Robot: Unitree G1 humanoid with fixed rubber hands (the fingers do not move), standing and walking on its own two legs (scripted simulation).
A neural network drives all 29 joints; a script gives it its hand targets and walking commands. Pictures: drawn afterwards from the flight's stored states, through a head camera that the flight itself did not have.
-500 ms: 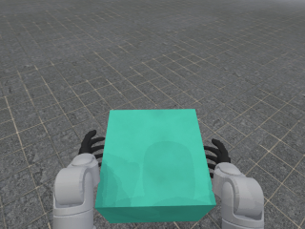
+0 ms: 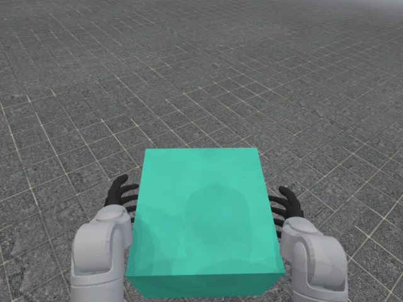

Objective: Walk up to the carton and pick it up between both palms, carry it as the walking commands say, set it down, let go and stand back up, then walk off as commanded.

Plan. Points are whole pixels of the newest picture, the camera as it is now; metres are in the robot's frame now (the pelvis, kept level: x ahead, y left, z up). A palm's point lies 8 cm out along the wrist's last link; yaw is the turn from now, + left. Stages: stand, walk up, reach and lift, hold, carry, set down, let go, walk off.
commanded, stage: carry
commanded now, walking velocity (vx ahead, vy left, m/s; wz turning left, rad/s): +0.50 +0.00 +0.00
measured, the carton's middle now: (202, 220) +0.30 +0.01 +0.02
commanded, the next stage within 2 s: none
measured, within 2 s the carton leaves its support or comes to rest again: neither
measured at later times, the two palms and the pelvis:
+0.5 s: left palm (148, 113) +0.58 +0.17 +0.08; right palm (262, 119) +0.58 -0.14 +0.09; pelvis +0.31 +0.00 -0.01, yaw +0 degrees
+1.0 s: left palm (164, 62) +0.92 +0.17 +0.07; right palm (247, 67) +0.92 -0.14 +0.08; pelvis +0.65 +0.00 +0.00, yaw +0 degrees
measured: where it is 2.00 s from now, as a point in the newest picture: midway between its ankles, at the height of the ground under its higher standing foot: (192, 157)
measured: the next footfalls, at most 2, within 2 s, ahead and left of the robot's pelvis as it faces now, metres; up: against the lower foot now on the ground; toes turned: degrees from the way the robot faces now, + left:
right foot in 0.22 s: +0.22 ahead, -0.15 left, +0.00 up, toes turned -4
left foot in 0.50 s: +0.39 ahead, +0.08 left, +0.00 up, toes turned +7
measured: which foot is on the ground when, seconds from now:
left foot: down 0.00-0.28, up 0.30-0.48, down 0.50-0.88, up 0.90-1.00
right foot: up 0.00-0.20, down 0.22-0.50, up 0.52-0.82, down 0.84-1.00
